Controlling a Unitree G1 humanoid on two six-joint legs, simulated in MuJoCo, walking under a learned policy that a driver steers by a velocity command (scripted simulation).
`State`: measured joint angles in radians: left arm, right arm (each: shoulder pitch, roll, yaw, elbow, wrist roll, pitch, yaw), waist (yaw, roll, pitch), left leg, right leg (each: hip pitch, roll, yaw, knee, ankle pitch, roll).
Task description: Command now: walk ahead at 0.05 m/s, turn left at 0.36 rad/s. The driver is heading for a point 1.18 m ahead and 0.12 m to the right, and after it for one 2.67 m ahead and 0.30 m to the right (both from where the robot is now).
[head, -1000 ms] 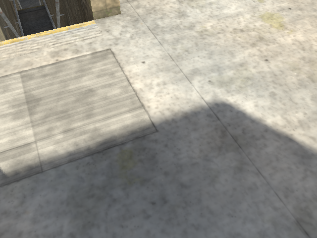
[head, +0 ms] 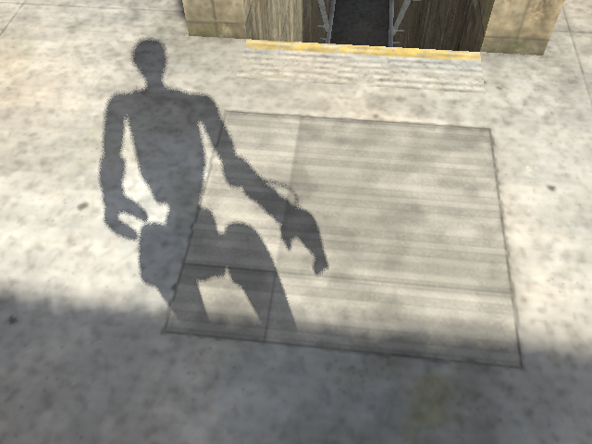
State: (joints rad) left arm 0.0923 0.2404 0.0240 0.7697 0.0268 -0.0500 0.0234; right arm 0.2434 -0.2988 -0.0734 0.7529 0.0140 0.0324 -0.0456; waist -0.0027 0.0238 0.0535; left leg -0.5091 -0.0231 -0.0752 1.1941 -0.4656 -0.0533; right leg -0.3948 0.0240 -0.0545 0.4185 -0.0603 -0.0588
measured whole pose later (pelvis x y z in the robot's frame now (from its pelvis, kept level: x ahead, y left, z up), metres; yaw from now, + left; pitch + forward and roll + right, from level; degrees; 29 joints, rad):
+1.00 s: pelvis +0.24 +0.00 +0.00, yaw +2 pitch +3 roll -1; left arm 0.42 0.25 0.02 0.93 -0.02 -0.08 -0.01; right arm 0.07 -0.25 -0.04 0.67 0.02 -0.09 0.03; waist 0.10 0.05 0.02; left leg -0.67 0.07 0.01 0.60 0.06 0.02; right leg 0.09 0.04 -0.03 0.18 -0.32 -0.04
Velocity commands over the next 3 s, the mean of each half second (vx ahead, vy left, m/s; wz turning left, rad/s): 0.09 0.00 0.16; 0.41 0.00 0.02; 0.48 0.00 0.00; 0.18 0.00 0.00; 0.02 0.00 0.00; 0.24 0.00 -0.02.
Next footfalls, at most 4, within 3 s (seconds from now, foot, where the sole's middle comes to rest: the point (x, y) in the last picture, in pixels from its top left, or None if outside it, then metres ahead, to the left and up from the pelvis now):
0.22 left None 0.07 0.14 -0.77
0.62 right None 0.14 -0.10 -0.77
1.10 left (254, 424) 0.49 0.14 -0.77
1.62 right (348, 304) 0.78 -0.09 -0.77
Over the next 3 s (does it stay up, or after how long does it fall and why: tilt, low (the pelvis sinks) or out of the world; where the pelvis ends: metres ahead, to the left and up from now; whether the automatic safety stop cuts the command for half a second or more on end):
stays up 0.82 0.06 0.00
